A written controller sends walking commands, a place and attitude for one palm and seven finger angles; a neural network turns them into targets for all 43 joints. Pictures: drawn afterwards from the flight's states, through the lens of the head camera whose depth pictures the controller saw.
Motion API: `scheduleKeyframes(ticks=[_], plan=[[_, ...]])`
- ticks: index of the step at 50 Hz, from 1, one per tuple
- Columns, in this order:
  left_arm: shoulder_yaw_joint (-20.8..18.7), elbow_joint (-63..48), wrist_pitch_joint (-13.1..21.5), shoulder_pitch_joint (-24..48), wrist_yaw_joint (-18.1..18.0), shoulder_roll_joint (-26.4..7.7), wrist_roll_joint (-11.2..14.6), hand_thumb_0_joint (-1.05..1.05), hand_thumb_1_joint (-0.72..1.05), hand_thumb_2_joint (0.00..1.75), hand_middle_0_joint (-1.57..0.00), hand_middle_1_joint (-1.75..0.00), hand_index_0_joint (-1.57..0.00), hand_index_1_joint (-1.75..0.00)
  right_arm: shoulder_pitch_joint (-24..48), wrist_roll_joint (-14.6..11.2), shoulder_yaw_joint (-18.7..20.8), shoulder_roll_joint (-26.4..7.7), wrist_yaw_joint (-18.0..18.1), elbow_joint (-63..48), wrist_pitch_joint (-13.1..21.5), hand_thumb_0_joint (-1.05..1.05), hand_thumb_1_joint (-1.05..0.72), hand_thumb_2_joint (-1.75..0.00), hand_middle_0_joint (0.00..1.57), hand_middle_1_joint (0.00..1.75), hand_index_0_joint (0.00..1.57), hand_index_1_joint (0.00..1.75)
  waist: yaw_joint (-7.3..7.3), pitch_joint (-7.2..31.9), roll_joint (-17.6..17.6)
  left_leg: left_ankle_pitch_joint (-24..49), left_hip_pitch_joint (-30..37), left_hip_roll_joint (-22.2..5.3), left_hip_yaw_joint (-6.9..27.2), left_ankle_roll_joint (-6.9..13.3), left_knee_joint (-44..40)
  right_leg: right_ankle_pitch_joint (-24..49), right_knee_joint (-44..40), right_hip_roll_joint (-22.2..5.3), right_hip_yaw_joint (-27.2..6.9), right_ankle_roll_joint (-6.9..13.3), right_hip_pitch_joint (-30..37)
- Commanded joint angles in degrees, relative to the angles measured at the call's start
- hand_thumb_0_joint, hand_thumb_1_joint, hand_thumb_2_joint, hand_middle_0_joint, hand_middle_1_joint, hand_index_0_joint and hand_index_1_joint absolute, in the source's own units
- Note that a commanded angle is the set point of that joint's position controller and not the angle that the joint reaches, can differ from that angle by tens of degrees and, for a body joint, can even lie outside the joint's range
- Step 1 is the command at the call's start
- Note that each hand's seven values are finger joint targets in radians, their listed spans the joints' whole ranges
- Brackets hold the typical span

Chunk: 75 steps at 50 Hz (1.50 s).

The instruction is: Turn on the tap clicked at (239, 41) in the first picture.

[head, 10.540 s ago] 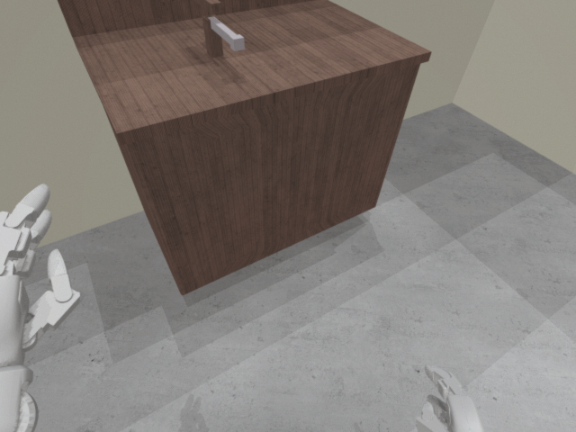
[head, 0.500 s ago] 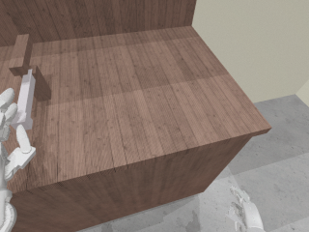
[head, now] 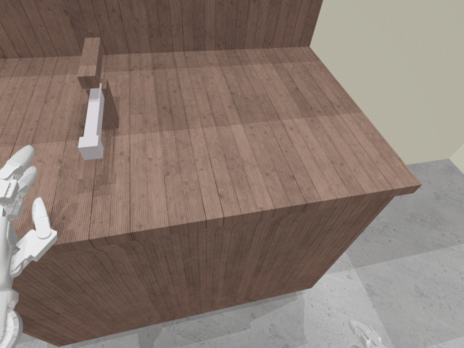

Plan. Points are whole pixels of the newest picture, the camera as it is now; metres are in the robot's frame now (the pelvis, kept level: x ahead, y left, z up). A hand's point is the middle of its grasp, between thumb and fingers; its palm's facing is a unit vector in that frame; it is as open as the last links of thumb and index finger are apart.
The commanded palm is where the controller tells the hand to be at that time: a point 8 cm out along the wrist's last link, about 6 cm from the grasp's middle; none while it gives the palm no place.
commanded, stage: come to a stop and stand still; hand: left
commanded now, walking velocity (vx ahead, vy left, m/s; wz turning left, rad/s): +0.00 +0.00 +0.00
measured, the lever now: (91, 147) +0.36 +0.28 +0.14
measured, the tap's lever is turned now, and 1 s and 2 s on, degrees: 0 0 0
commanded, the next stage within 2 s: look again from close up in 0.28 s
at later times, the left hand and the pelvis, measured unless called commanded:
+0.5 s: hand (55, 226) +0.21 +0.25 +0.16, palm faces +0.42 -0.86 -0.29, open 7.4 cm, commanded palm +0.15 +0.28 +0.18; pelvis +0.00 -0.01 +0.00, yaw +1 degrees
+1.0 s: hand (41, 187) +0.24 +0.27 +0.19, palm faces +0.47 -0.78 -0.43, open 7.4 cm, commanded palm +0.17 +0.27 +0.18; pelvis +0.01 -0.02 +0.00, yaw +0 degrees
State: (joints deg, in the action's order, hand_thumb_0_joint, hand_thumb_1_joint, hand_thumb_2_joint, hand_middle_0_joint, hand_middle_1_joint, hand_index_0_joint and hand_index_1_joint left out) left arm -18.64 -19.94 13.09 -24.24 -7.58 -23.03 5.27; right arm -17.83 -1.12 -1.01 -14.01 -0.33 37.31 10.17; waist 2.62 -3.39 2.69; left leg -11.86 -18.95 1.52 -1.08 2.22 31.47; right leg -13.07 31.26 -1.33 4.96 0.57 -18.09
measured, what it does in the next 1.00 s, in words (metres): stands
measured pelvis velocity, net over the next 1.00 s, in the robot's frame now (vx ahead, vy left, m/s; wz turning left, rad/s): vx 0.01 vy -0.02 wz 0.01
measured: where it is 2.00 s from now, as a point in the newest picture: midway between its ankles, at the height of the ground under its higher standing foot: outside the picture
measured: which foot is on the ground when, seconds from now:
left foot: down 0.00-1.00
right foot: down 0.00-1.00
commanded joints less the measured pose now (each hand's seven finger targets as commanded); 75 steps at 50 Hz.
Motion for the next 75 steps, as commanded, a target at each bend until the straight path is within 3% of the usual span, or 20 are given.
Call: scheduleKeyframes(ticks=[1,3,10,14,24,28,36,45,46,47,48,51,53,57,58,59,63,67,70,75], plan=[[-5.84,-21.13,5.46,15.33,-2.07,-13.06,-0.85,0.00,0.90,0.90,-0.20,-0.30,-0.20,-0.30,6.70,-0.06,2.09,-6.62,0.03,-9.43,6.47,0.00,-0.90,-0.90,0.20,0.30,0.20,0.30,-1.09,10.12,-15.74,-20.74,-2.82,-8.70,12.26,-0.21,-15.26,-4.25,-1.12,-3.21,-4.19,0.07,6.27],[-5.88,-20.39,5.15,12.34,-1.93,-12.21,-0.46,0.00,0.90,0.90,-0.20,-0.30,-0.20,-0.30,7.76,-0.44,2.18,-6.49,-0.48,-9.03,6.96,0.00,-0.90,-0.90,0.20,0.30,0.20,0.30,-1.41,11.58,-13.43,-15.16,0.80,-7.87,12.00,-1.14,-13.99,-3.65,-2.07,-3.42,-4.69,0.43,5.07],[-7.47,-9.58,4.89,5.10,-1.32,-8.91,0.71,0.00,0.90,0.90,-0.20,-0.30,-0.20,-0.30,9.22,-0.05,2.78,-5.88,-0.79,-9.04,4.35,0.00,-0.90,-0.90,0.20,0.30,0.20,0.30,-1.41,4.24,-4.43,-18.44,-4.09,-7.36,11.95,-2.01,-15.58,-6.80,-6.50,-3.56,-4.53,0.48,2.85],[-6.87,-8.46,4.24,5.18,-0.59,-8.20,1.50,0.00,0.90,0.90,-0.20,-0.30,-0.20,-0.30,9.79,-0.21,2.66,-5.37,-0.49,-9.46,3.33,0.00,-0.90,-0.90,0.20,0.30,0.20,0.30,-1.72,4.61,-0.98,-13.82,-0.18,-6.33,10.14,-1.76,-13.01,-8.09,-9.76,-4.42,-5.81,0.79,0.08],[-6.02,-19.73,3.60,10.47,-1.60,-10.09,0.81,0.00,0.90,0.90,-0.20,-0.30,-0.20,-0.30,10.90,-0.04,2.23,-4.98,0.19,-9.37,4.46,0.00,-0.90,-0.90,0.20,0.30,0.20,0.30,-1.63,9.57,-8.83,-7.09,2.88,-5.52,9.87,-1.10,-10.20,-3.02,-8.34,-5.31,-7.26,1.34,3.85],[-8.60,-18.62,3.22,6.47,-2.08,-11.75,1.48,0.00,0.90,0.90,-0.20,-0.30,-0.20,-0.30,11.61,-0.39,2.65,-5.36,0.29,-9.33,4.50,0.00,-0.90,-0.90,0.20,0.30,0.20,0.30,-1.47,10.60,-7.48,-0.45,4.03,-4.75,9.50,-1.80,-7.93,1.42,-8.30,-6.29,-7.66,1.72,5.19],[-7.87,-14.77,3.10,0.88,-1.20,-8.66,2.89,0.00,0.90,0.90,-0.20,-0.30,-0.20,-0.30,11.13,-1.11,3.64,-5.55,0.61,-10.39,3.25,0.00,-0.90,-0.90,0.20,0.30,0.20,0.30,-1.44,8.48,-2.67,2.38,4.42,-4.71,8.55,-1.86,-7.53,3.48,-9.63,-6.97,-6.89,1.11,5.04],[-7.34,-18.85,3.19,3.92,-1.34,-9.59,2.42,0.00,0.90,0.90,-0.20,-0.30,-0.20,-0.30,11.32,-1.14,3.66,-5.62,1.25,-11.11,3.15,0.00,-0.90,-0.90,0.20,0.30,0.20,0.30,-1.42,10.20,-4.98,4.27,6.36,-5.33,9.36,-1.48,-8.28,4.85,-8.48,-6.68,-6.85,0.84,6.49],[-38.07,-31.32,8.50,57.20,-0.19,-51.39,-9.57,0.00,0.90,0.90,-0.20,-0.30,-0.20,-0.30,5.01,2.16,3.14,-5.44,1.88,-10.00,4.43,0.00,-0.90,-0.90,0.20,0.30,0.20,0.30,0.83,3.63,4.39,2.18,-0.75,-6.00,3.73,0.42,-0.13,1.34,-15.76,-6.45,-14.14,-1.60,0.25],[-14.80,-2.83,5.95,27.90,2.50,-16.86,-4.14,0.00,0.90,0.90,-0.20,-0.30,-0.20,-0.30,7.86,0.78,0.72,0.32,2.09,-7.47,4.11,0.00,-0.90,-0.90,0.20,0.30,0.20,0.30,-1.20,10.80,5.77,-1.72,5.84,-0.48,2.75,-0.36,0.49,-3.51,-15.42,-9.40,-13.95,3.56,-0.13],[-12.12,-10.28,4.31,16.26,1.56,-11.79,-0.76,0.00,0.90,0.90,-0.20,-0.30,-0.20,-0.30,11.05,-0.84,2.70,-2.89,1.54,-11.30,3.27,0.00,-0.90,-0.90,0.20,0.30,0.20,0.30,0.15,10.04,-4.92,0.13,9.95,-2.30,2.42,-1.21,-3.92,-0.07,-11.87,-7.12,-14.22,4.50,2.92],[-4.63,-10.02,4.42,14.91,2.50,-6.30,-1.63,0.00,0.90,0.90,-0.20,-0.30,-0.20,-0.30,8.84,-0.36,3.12,-4.79,0.70,-10.96,3.75,0.00,-0.90,-0.90,0.20,0.30,0.20,0.30,-0.49,10.30,-10.30,-4.10,9.29,-3.08,1.64,-1.44,-5.67,-5.27,-12.47,-6.34,-13.35,2.57,3.77],[-1.06,-10.41,3.52,7.68,2.51,-1.82,-1.72,0.00,0.90,0.90,-0.20,-0.30,-0.20,-0.30,11.21,-0.79,2.44,-4.03,-0.02,-11.75,3.60,0.00,-0.90,-0.90,0.20,0.30,0.20,0.30,-0.31,8.74,-9.12,-5.28,8.88,-4.38,2.65,-0.82,-8.59,-6.21,-11.49,-3.54,-10.36,1.36,4.06],[-7.13,-12.04,2.52,4.32,1.62,-7.43,-3.00,0.00,0.90,0.90,-0.20,-0.30,-0.20,-0.30,11.39,-0.26,2.24,-4.65,0.70,-13.71,2.00,0.00,-0.90,-0.90,0.20,0.30,0.20,0.30,-0.24,4.67,1.77,-8.94,1.34,-5.01,3.93,-0.96,-11.41,-8.06,-12.84,-2.18,-7.67,0.34,6.53],[-11.45,-12.47,2.28,3.54,0.88,-11.23,-3.01,0.00,0.90,0.90,-0.20,-0.30,-0.20,-0.30,12.71,-0.31,2.03,-4.63,1.06,-13.53,1.30,0.00,-0.90,-0.90,0.20,0.30,0.20,0.30,-0.11,5.09,1.80,-6.46,2.58,-5.25,3.71,-1.20,-11.82,-6.21,-12.18,-1.55,-6.54,0.22,6.62],[-10.71,-12.73,2.49,3.66,1.05,-9.36,-2.84,0.00,0.90,0.90,-0.20,-0.30,-0.20,-0.30,12.25,-0.07,2.14,-4.40,1.47,-14.26,0.98,0.00,-0.90,-0.90,0.20,0.30,0.20,0.30,-0.74,5.88,1.68,-5.93,1.98,-5.79,4.58,-0.76,-12.16,-4.36,-11.20,-1.80,-5.91,0.27,7.90],[-13.71,-20.66,3.56,7.92,0.63,-12.58,-2.56,0.00,0.90,0.90,-0.20,-0.30,-0.20,-0.30,13.08,0.14,1.94,-4.17,2.16,-15.00,0.92,0.00,-0.90,-0.90,0.20,0.30,0.20,0.30,-0.90,9.25,-7.77,5.37,4.66,-5.91,4.43,-0.82,-11.33,7.26,-6.60,-1.30,-4.94,0.43,11.86],[-9.82,-20.96,4.12,5.78,0.90,-8.39,-2.77,0.00,0.90,0.90,-0.20,-0.30,-0.20,-0.30,10.25,0.36,2.76,-4.30,1.72,-13.88,1.69,0.00,-0.90,-0.90,0.20,0.30,0.20,0.30,-1.27,13.77,-11.89,23.29,11.32,-6.46,3.50,-1.93,-6.48,14.91,-5.40,-1.54,-4.10,0.89,12.01],[-7.36,-19.41,3.16,2.34,1.11,-5.84,-3.08,0.00,0.90,0.90,-0.20,-0.30,-0.20,-0.30,9.49,0.25,3.28,-4.66,0.97,-13.50,1.20,0.00,-0.90,-0.90,0.20,0.30,0.20,0.30,-1.58,13.51,-9.47,30.48,13.80,-7.55,4.31,-3.03,-5.48,13.25,-5.32,-0.88,-2.89,0.62,10.14],[-6.95,-16.62,1.76,1.92,0.98,-5.39,-3.12,0.00,0.90,0.90,-0.20,-0.30,-0.20,-0.30,10.06,-0.10,3.45,-4.88,1.03,-13.68,-0.59,0.00,-0.90,-0.90,0.20,0.30,0.20,0.30,-1.71,10.25,-4.63,24.37,9.56,-7.62,4.91,-3.61,-6.97,12.92,-6.57,-1.07,-2.90,0.42,11.01]])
